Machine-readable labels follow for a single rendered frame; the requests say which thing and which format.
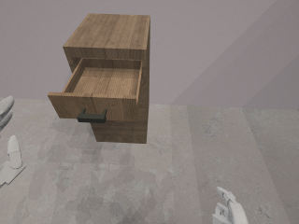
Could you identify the right robot hand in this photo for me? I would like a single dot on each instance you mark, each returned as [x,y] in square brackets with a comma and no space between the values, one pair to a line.
[234,214]

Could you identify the cabinet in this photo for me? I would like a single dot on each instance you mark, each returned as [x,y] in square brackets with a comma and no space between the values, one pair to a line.
[115,36]

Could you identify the left robot hand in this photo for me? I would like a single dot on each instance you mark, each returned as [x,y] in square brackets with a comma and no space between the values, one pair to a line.
[10,169]

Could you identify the drawer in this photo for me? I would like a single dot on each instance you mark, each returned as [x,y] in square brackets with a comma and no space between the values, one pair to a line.
[101,83]

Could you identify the handle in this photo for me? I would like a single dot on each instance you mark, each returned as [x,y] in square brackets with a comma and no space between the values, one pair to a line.
[91,118]

